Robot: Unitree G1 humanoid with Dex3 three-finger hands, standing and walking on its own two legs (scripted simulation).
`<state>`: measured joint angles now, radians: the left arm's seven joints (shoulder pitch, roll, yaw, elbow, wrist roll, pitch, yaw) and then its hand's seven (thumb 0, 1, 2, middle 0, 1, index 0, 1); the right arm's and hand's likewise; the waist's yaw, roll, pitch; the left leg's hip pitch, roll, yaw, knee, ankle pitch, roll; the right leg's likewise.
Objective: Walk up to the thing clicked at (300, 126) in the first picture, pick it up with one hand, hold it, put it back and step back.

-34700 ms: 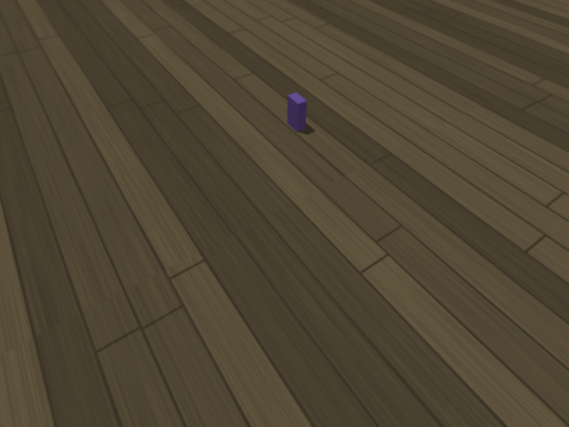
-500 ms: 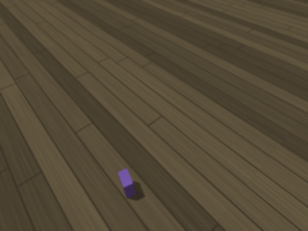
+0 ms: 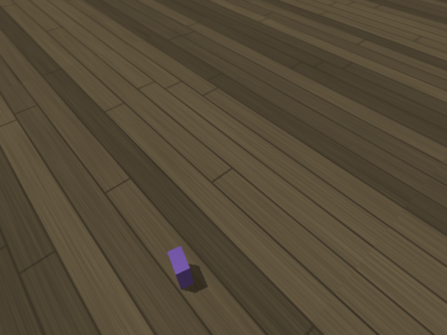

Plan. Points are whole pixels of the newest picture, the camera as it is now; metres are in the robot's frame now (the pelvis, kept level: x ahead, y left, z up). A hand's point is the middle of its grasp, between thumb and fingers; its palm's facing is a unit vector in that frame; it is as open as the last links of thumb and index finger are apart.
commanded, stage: stand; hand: left
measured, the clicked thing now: (181, 268) +0.49 +0.19 -0.69
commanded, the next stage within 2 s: step back in 0.12 s
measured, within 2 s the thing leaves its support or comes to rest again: neither
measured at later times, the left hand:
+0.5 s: hand out of the picture +0.08 +0.31 -0.18, palm faces +0.02 -0.93 -0.36, open 7.4 cm
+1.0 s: hand out of the picture -0.09 +0.28 -0.17, palm faces -0.04 -0.91 -0.40, open 7.4 cm
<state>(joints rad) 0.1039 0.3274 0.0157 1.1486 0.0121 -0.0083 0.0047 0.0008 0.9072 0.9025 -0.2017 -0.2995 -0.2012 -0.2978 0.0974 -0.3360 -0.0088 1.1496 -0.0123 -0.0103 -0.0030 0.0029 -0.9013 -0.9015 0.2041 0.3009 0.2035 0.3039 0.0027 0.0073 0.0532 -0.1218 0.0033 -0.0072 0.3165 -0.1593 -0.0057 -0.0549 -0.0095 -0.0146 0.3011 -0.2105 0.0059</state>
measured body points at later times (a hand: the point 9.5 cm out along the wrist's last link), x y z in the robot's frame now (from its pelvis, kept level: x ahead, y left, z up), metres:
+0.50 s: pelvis -0.04 +0.04 -0.03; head +0.02 +0.06 +0.42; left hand +0.08 +0.36 -0.16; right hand +0.03 -0.28 -0.14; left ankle -0.01 +0.12 -0.75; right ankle -0.04 -0.11 -0.72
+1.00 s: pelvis -0.16 +0.02 -0.03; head -0.12 +0.00 +0.42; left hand -0.08 +0.33 -0.14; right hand -0.05 -0.30 -0.15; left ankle -0.03 +0.12 -0.73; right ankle -0.18 -0.09 -0.75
